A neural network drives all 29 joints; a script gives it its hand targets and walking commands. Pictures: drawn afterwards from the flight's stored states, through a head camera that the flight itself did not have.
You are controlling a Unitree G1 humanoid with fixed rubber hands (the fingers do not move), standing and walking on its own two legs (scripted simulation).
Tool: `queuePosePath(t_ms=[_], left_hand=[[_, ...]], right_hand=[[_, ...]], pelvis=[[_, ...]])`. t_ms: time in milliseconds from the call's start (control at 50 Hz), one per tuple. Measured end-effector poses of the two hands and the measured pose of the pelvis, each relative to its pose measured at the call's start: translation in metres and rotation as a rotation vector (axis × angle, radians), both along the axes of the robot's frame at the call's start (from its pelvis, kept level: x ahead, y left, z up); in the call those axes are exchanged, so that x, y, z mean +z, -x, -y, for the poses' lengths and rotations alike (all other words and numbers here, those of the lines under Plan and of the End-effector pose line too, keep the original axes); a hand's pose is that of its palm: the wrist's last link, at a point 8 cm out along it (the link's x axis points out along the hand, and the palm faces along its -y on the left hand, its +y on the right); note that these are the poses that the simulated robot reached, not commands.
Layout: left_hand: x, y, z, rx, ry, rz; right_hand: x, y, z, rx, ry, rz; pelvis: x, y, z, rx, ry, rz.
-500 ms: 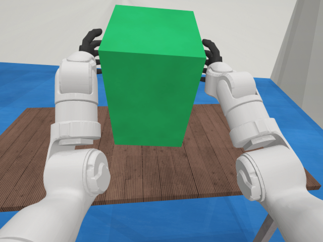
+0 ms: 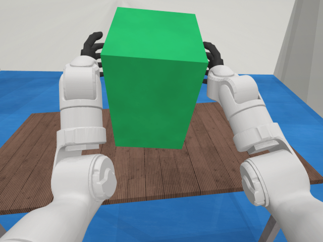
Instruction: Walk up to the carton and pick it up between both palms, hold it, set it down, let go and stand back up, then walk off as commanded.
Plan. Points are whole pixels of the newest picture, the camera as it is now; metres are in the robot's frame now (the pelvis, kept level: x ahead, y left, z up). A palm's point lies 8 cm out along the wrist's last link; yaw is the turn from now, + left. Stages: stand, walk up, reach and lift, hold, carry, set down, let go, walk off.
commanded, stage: set down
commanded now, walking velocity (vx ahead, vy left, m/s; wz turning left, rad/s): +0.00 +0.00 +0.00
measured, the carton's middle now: (152, 84) +0.40 +0.02 +0.28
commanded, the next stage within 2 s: none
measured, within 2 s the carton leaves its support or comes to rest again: neither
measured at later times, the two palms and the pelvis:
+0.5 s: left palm (83, 48) +0.39 +0.16 +0.38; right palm (206, 53) +0.39 -0.11 +0.36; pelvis +0.02 +0.00 +0.00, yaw +2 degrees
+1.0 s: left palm (93, 81) +0.40 +0.16 +0.30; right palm (201, 92) +0.39 -0.11 +0.26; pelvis +0.00 +0.02 +0.00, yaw +2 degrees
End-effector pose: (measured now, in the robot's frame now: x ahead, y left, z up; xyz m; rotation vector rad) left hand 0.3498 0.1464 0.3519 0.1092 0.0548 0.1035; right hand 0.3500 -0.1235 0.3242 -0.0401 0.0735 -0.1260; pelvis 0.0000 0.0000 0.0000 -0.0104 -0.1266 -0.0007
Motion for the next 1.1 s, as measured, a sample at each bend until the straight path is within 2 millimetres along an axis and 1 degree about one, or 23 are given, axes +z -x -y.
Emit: queuePosePath(t_ms=[80,160,240,380,440,500,560,620,660,760,820,860,900,1020,1100], left_hand=[[0.008,0.004,-0.012,0.012,-0.001,0.016],[0.003,0.001,-0.016,0.003,0.002,-0.031],[0.002,-0.007,-0.013,-0.006,-0.028,-0.032],[0.021,-0.024,-0.005,-0.017,-0.014,0.056],[0.028,-0.032,-0.009,-0.032,0.001,0.082],[0.028,-0.039,-0.018,-0.041,0.005,0.095],[0.019,-0.045,-0.028,-0.044,0.001,0.109],[0.002,-0.05,-0.036,-0.044,-0.01,0.098],[-0.013,-0.053,-0.039,-0.05,-0.013,0.084],[-0.051,-0.061,-0.038,-0.063,-0.007,0.044],[-0.064,-0.063,-0.032,-0.058,-0.008,0.057],[-0.068,-0.063,-0.028,-0.057,-0.006,0.064],[-0.066,-0.061,-0.024,-0.056,-0.01,0.076],[-0.053,-0.054,-0.015,-0.062,-0.044,0.069],[-0.042,-0.047,-0.017,-0.049,-0.058,0.073]], right_hand=[[0.012,0.0,-0.011,0.011,-0.011,0.012],[0.014,-0.006,-0.013,0.023,-0.066,-0.034],[0.015,-0.013,-0.01,0.015,-0.065,-0.032],[0.029,-0.026,-0.002,-0.001,-0.087,0.061],[0.034,-0.033,-0.005,-0.005,-0.073,0.101],[0.035,-0.04,-0.013,-0.01,-0.049,0.141],[0.028,-0.044,-0.023,-0.013,-0.025,0.164],[0.012,-0.049,-0.032,-0.016,-0.023,0.155],[-0.002,-0.052,-0.034,-0.018,-0.027,0.139],[-0.036,-0.054,-0.034,-0.041,-0.031,0.1],[-0.047,-0.052,-0.03,-0.058,-0.052,0.117],[-0.053,-0.051,-0.026,-0.066,-0.066,0.126],[-0.056,-0.049,-0.022,-0.068,-0.07,0.137],[-0.064,-0.04,-0.016,-0.08,-0.084,0.135],[-0.059,-0.037,-0.019,-0.072,-0.11,0.157]], pelvis=[[0.0,0.004,0.006,0.014,0.0,-0.016],[0.0,0.004,0.009,0.031,-0.001,-0.022],[0.0,0.0,0.01,0.042,-0.002,-0.026],[0.0,-0.011,0.006,0.031,-0.002,-0.027],[0.0,-0.017,0.004,0.027,-0.003,-0.012],[0.001,-0.024,0.001,0.03,-0.005,0.005],[0.0,-0.031,-0.002,0.041,-0.006,0.021],[-0.001,-0.035,-0.005,0.048,-0.005,0.04],[-0.001,-0.035,-0.006,0.047,-0.003,0.053],[-0.003,-0.028,-0.01,0.052,0.005,0.075],[-0.003,-0.02,-0.013,0.055,0.01,0.074],[-0.003,-0.014,-0.014,0.055,0.013,0.072],[-0.003,-0.008,-0.016,0.052,0.013,0.073],[-0.001,0.003,-0.019,0.034,0.006,0.069],[-0.001,0.006,-0.02,0.028,-0.001,0.062]])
